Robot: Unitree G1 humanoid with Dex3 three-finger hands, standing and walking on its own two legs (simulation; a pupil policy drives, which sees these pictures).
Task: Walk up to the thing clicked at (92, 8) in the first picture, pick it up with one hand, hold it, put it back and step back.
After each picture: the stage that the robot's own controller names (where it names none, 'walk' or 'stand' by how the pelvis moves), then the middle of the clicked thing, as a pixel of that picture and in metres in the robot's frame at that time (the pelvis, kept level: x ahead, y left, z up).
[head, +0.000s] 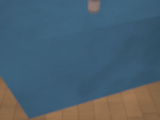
stand; (94, 1) +0.88 -0.04 +0.07
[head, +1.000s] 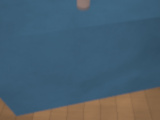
rise first; out of the picture +0.81 +0.02 +0.10
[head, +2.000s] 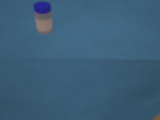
rise first; (43, 18) +0.61 +0.20 +0.10
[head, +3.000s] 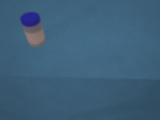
stand; (33, 30) +0.53 +0.22 +0.10
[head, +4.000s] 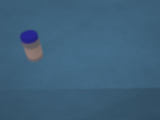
stand; (32, 46) +0.52 +0.23 +0.07
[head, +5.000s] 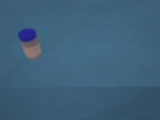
stand; (30, 44) +0.53 +0.24 +0.06
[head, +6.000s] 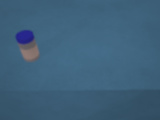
stand; (28, 46) +0.51 +0.24 +0.06
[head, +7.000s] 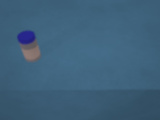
stand; (29, 46) +0.52 +0.24 +0.06
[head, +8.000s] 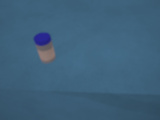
rise first; (45, 48) +0.51 +0.21 +0.07
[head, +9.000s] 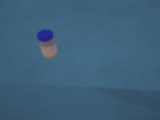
go down; (47, 44) +0.54 +0.22 +0.07
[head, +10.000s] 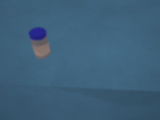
go down; (40, 43) +0.53 +0.21 +0.07
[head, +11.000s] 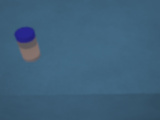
go down; (28, 45) +0.49 +0.20 +0.08
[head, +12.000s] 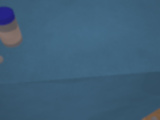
close in; (7, 28) +0.52 +0.22 +0.10
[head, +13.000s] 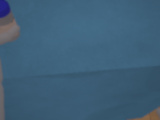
close; (3, 22) +0.53 +0.22 +0.12
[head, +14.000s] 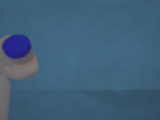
lift; (22, 57) +0.35 +0.19 +0.20
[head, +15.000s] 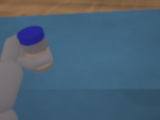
lift; (37, 50) +0.33 +0.15 +0.25
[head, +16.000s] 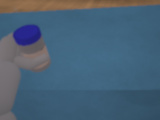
hold; (33, 49) +0.33 +0.16 +0.25
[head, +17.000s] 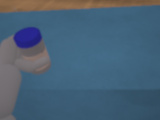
crouch; (34, 51) +0.33 +0.16 +0.24
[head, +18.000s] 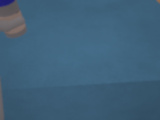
crouch; (9, 14) +0.46 +0.21 +0.27
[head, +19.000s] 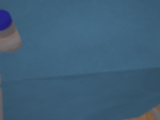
lower; (5, 32) +0.49 +0.20 +0.11
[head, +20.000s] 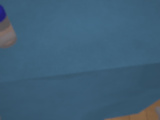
lower; out of the picture +0.50 +0.21 +0.13
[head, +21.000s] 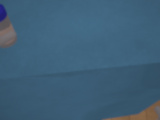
lower; out of the picture +0.50 +0.21 +0.12
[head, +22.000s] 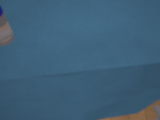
lower; out of the picture +0.51 +0.22 +0.12
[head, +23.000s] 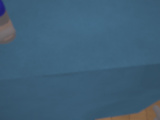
loosen; out of the picture +0.51 +0.21 +0.13
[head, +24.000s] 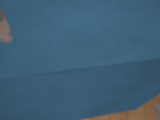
withdraw; out of the picture +0.52 +0.21 +0.13
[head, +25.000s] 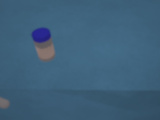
sink last; (44, 45) +0.49 +0.19 +0.10
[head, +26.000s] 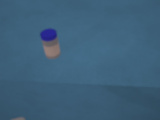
stand; (50, 44) +0.53 +0.20 +0.08
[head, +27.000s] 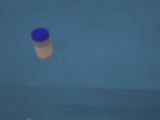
stand; (42, 44) +0.51 +0.20 +0.07
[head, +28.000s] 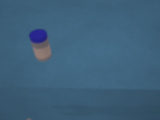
stand; (41, 45) +0.51 +0.20 +0.07
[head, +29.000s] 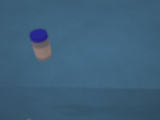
stand; (41, 45) +0.51 +0.20 +0.07
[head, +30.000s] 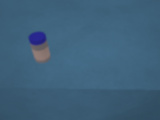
walk; (40, 47) +0.51 +0.20 +0.07
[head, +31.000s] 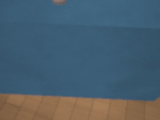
walk; out of the picture +0.75 +0.14 +0.10
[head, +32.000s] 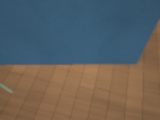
walk; out of the picture +1.10 +0.26 +0.10
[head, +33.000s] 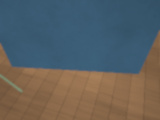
stand; out of the picture +1.23 +0.16 +0.08
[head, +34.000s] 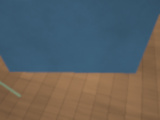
stand; out of the picture +1.22 +0.19 +0.07
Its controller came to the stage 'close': yes
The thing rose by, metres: 0.22
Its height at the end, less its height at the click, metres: +0.00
